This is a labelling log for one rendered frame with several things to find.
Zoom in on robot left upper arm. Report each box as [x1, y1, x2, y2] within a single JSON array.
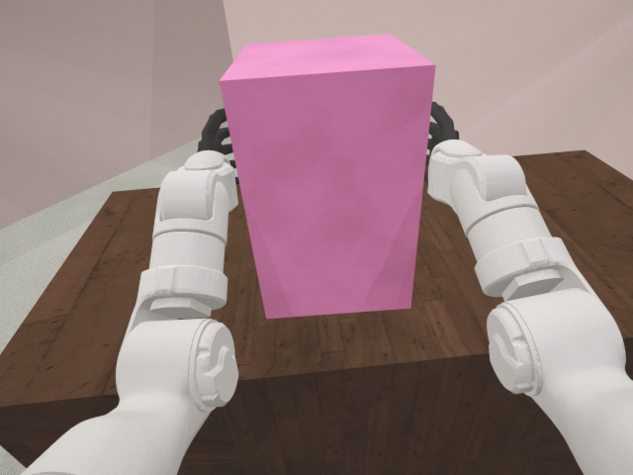
[[20, 319, 238, 475]]

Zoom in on robot left hand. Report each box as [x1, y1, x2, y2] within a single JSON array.
[[197, 108, 239, 185]]

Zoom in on robot right upper arm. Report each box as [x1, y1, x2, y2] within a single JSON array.
[[487, 288, 633, 475]]

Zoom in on carton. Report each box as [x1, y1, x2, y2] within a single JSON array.
[[220, 34, 436, 319]]

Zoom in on robot right hand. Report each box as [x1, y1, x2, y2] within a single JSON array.
[[424, 102, 459, 182]]

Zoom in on robot right forearm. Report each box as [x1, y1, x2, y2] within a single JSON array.
[[427, 140, 626, 367]]

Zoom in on robot left forearm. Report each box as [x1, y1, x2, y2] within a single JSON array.
[[116, 150, 238, 398]]

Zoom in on pedestal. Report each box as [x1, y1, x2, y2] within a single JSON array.
[[0, 150, 633, 475]]

